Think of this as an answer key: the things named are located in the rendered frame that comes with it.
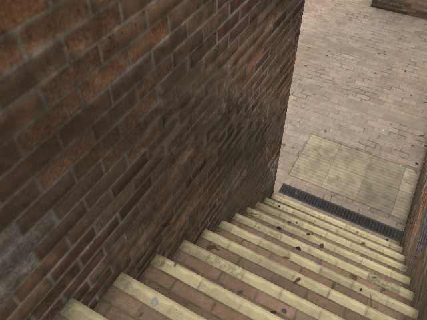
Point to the stairs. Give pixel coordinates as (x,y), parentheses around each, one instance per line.
(277,261)

